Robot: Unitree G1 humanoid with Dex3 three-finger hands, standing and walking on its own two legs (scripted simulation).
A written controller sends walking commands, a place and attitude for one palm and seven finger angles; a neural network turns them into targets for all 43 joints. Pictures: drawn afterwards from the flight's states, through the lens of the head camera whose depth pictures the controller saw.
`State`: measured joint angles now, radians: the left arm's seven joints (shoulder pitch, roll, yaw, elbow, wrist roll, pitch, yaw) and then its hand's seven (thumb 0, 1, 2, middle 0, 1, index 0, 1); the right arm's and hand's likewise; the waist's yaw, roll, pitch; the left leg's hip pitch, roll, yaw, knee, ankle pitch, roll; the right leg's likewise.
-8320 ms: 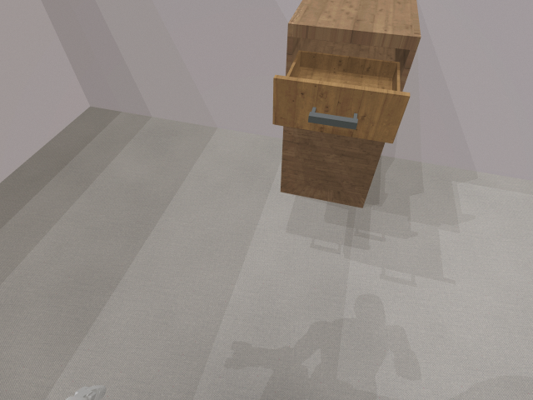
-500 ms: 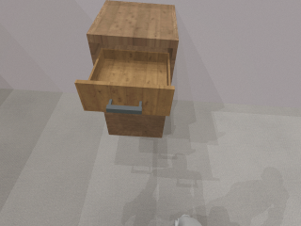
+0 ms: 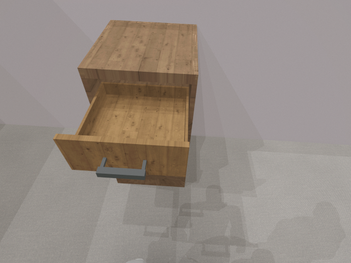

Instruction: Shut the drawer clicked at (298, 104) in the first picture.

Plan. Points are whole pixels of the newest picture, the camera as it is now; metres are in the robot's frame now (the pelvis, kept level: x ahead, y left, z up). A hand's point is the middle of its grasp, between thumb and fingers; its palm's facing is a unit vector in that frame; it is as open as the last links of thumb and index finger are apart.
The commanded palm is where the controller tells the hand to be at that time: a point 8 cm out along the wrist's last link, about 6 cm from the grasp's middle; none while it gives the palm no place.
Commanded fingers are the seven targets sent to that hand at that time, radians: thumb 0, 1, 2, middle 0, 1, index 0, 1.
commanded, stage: take the last steps up to it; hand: left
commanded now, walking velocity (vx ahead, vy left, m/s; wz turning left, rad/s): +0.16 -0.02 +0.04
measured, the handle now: (122, 167) +0.38 +0.19 -0.07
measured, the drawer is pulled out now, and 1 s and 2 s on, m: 0.29 0.29 0.29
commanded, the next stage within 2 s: come to a stop and stand still in 0.02 s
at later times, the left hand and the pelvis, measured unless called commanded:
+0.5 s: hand out of the picture +0.11 +0.16 -0.17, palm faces +0.05 -0.97 -0.25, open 7.3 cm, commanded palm none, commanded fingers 0.00 0.90 0.90 -0.20 -0.30 -0.20 -0.30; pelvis +0.08 -0.03 -0.01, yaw +0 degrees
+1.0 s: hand out of the picture +0.04 +0.18 -0.18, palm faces +0.09 -0.97 -0.21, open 7.3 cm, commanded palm none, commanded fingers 0.00 0.90 0.90 -0.20 -0.30 -0.20 -0.30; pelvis +0.03 -0.01 +0.00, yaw +0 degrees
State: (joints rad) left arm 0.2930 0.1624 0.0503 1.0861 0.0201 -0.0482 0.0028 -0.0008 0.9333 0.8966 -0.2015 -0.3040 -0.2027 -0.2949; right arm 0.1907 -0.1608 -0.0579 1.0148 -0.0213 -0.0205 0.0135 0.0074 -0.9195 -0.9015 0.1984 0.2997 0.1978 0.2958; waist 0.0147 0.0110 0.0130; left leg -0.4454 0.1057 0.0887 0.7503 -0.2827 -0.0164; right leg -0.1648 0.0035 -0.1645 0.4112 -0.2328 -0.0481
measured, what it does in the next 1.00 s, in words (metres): steps on the spot: left foot, then right foot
